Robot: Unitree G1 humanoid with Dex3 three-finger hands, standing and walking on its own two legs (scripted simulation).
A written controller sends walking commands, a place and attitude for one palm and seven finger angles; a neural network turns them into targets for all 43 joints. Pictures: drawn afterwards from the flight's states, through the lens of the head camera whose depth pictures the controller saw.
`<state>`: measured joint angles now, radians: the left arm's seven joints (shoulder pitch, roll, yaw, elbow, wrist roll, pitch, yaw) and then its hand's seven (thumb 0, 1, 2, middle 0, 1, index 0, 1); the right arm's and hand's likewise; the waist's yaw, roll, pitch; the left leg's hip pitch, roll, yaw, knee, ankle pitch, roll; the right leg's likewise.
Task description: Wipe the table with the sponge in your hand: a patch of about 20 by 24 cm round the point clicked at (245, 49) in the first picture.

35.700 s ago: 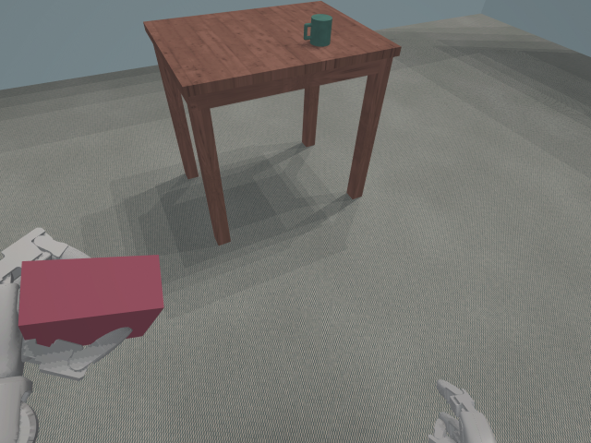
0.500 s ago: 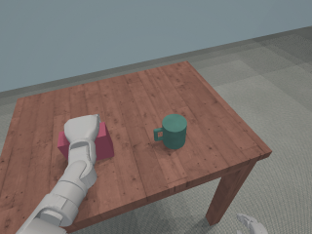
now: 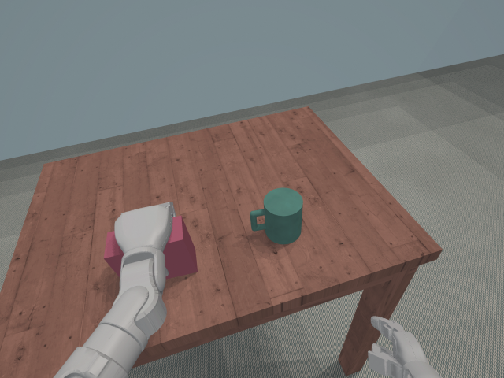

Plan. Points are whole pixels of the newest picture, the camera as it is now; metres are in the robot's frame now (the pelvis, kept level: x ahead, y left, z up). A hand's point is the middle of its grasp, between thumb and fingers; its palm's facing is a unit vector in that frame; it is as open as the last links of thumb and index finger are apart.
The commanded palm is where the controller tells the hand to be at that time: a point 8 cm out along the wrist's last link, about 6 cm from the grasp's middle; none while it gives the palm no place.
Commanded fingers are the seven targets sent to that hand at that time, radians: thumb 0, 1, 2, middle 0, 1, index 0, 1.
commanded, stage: wipe back along the middle lane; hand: left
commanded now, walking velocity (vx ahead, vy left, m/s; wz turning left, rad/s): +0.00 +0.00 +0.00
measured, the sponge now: (157, 258) +0.31 +0.22 +0.02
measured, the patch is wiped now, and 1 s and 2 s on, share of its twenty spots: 0.90 1.00 1.00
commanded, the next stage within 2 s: slide across to the third lane in 0.12 s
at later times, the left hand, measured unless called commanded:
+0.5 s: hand (161, 253) +0.30 +0.20 +0.05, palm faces -0.02 -0.04 -1.00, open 9.6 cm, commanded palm +0.28 +0.17 +0.10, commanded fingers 0.00 0.10 1.30 -1.20 -1.60 -1.20 -1.60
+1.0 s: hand (189, 246) +0.32 +0.15 +0.06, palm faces -0.01 -0.02 -1.00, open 9.6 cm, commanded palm +0.29 +0.12 +0.10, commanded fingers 0.00 0.10 1.30 -1.20 -1.60 -1.20 -1.60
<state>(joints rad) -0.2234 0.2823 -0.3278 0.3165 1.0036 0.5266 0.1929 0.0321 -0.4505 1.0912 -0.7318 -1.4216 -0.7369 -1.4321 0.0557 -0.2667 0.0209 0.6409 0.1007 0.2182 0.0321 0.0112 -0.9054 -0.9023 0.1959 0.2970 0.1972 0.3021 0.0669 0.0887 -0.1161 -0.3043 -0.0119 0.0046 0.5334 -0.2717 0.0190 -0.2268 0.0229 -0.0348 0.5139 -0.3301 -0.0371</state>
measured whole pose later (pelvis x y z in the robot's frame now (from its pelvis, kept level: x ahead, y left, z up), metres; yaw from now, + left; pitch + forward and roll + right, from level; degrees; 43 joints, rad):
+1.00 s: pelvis -0.02 -0.01 +0.00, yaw +1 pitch +1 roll +0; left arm -0.42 0.17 -0.47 0.54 0.96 0.55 0.21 0.00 -0.47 1.09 -0.76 -1.40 -0.77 -1.38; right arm 0.05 -0.25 0.01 0.71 0.10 0.15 0.04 0.01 -0.91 -0.90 0.20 0.30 0.20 0.30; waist 0.08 0.09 -0.11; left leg -0.31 -0.01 -0.02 0.52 -0.23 0.00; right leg -0.24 0.03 -0.06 0.53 -0.31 -0.06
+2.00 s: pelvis -0.03 -0.03 -0.01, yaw -1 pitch +8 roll +0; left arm -0.82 0.26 -0.19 1.13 0.97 0.38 0.27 0.01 -0.52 1.12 -0.80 -1.37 -0.82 -1.35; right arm 0.23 -0.27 -0.01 0.79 0.07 0.13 -0.03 0.01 -0.91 -0.90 0.20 0.30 0.20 0.30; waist -0.06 0.07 -0.14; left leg -0.49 0.04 0.00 0.57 -0.23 0.01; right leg -0.43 0.08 -0.04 0.56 -0.28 -0.08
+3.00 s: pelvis -0.01 +0.02 -0.01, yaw -4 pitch +15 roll -2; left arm -0.97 0.33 -0.14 1.26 1.00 0.36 0.35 -0.01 -0.49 1.11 -0.76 -1.42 -0.77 -1.40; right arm 0.34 -0.25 -0.03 0.81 0.05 0.11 0.03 0.01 -0.91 -0.90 0.20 0.30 0.20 0.30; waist -0.11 0.06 -0.17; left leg -0.62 0.02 0.05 0.63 -0.28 0.05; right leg -0.53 0.05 0.01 0.54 -0.28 -0.01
